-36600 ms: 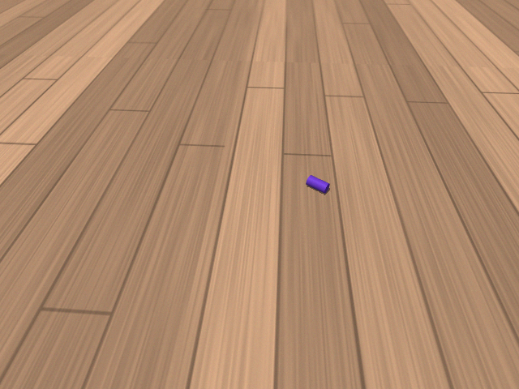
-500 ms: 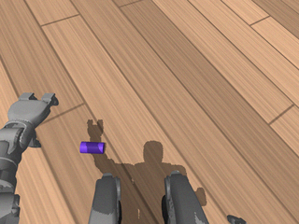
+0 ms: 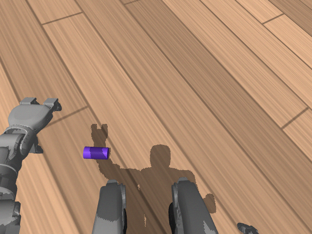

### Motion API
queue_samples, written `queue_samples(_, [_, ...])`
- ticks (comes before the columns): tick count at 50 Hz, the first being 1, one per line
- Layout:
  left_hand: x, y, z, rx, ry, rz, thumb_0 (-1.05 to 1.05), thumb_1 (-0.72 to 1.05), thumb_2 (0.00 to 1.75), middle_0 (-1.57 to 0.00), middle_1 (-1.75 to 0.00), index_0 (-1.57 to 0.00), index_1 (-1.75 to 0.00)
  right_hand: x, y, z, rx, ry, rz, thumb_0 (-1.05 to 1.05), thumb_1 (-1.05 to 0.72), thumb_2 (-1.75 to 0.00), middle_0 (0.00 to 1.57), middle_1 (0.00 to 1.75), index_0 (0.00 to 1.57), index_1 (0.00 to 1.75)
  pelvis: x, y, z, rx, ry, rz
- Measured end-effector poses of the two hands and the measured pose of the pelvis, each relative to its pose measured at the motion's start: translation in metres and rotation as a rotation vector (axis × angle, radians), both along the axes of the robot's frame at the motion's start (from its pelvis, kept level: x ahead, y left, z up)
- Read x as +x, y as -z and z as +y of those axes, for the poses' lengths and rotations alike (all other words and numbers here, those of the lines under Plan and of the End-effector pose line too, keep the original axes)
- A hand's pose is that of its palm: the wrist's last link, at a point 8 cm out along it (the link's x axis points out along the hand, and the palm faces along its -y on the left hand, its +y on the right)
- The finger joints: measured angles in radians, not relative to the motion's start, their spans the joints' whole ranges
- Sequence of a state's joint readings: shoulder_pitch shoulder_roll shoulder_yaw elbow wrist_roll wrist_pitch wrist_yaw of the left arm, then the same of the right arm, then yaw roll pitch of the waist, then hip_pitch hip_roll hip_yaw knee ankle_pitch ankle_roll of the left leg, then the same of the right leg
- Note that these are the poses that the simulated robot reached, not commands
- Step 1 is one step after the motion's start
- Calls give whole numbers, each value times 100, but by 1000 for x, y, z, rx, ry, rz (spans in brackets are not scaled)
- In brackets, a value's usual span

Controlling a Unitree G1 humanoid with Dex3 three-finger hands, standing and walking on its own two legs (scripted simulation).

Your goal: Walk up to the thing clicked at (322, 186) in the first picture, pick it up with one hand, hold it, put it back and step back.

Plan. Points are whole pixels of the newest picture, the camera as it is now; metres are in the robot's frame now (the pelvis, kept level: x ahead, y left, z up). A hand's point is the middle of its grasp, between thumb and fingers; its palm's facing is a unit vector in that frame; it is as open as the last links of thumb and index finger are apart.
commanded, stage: withdraw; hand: left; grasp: from above
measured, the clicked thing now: (96, 153) +0.45 +0.24 -0.54
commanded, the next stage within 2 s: approach in 0.30 s
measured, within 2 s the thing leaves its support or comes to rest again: neither
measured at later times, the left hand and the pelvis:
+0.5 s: hand (76, 142) +0.42 +0.26 -0.25, palm faces -0.43 -0.02 -0.90, open 13.9 cm; pelvis -0.02 -0.01 -0.10, yaw -2 degrees
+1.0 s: hand (98, 151) +0.44 +0.21 -0.45, palm faces -0.50 -0.03 -0.86, open 14.0 cm; pelvis -0.02 -0.01 -0.24, yaw -5 degrees
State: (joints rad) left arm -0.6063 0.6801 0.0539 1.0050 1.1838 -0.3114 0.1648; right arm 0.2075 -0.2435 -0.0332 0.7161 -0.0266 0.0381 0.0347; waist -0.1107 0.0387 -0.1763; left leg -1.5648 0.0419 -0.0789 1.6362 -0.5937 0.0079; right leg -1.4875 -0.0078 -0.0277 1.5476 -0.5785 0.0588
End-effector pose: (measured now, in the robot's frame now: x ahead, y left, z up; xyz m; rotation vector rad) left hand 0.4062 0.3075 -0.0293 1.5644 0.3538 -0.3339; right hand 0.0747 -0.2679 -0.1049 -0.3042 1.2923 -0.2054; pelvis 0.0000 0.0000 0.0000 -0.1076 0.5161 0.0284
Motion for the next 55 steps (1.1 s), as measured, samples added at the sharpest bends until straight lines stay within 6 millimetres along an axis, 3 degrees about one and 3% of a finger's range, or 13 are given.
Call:
queue_samples(8, [4, -2, -7, -4, -38, -36, 0, -44, 93, -15, -95, -15, -95, -4, 0, 1, 12, 6, 10, 1, -91, -90, 20, 30, 20, 30, -1, -2, -1, 2, -1, -2])
queue_samples(12, [4, 14, -14, 3, -72, -16, 0, -47, 96, -13, -98, -13, -98, -6, 2, 0, 14, 0, -2, 1, -91, -90, 20, 30, 20, 30, -1, 1, -3, 5, 2, 12])
queue_samples(18, [6, 79, -32, 13, -87, 47, 0, -49, 97, -11, -101, -11, -100, -16, 26, -11, -14, -26, 2, 1, -91, -90, 21, 30, 20, 30, -7, 32, -7, 4, 12, 62])
queue_samples(27, [22, 186, -55, -18, -42, -5, 0, -49, 96, -11, -103, -12, -102, -45, 102, -26, -37, -37, 87, 0, -91, -90, 20, 30, 20, 30, -23, 114, -13, -3, 30, 116])
queue_samples(33, [27, 236, -60, -4, -12, 32, 0, -50, 96, -12, -103, -12, -103, -63, 152, -18, -6, -24, 132, 1, -92, -90, 20, 30, 20, 30, -31, 158, -14, -7, 37, 113])
queue_samples(39, [34, 275, -66, -26, 35, 79, 0, -52, 98, -12, -104, -12, -104, -75, 190, -7, 33, -37, 175, 1, -92, -90, 20, 30, 20, 30, -31, 193, -14, -9, 42, 102])
queue_samples(44, [40, 314, -77, -67, 71, 98, 0, -53, 99, -10, -105, -10, -105, -80, 209, -4, 33, -71, 201, 0, -92, -90, 21, 30, 20, 30, -29, 219, -15, -20, 51, 82])
queue_samples(50, [43, 365, -92, -112, 104, 86, 0, -52, 98, -9, -106, -10, -104, -84, 217, -9, -5, -109, 228, 0, -92, -89, 21, 30, 20, 30, -24, 244, -15, -38, 67, 55])
queue_samples(55, [47, 390, -93, -101, 93, -1, 0, -49, 97, -9, -105, -11, -103, -86, 220, -15, -27, -127, 264, 0, -91, -89, 21, 30, 20, 30, -19, 257, -15, -42, 78, 38])
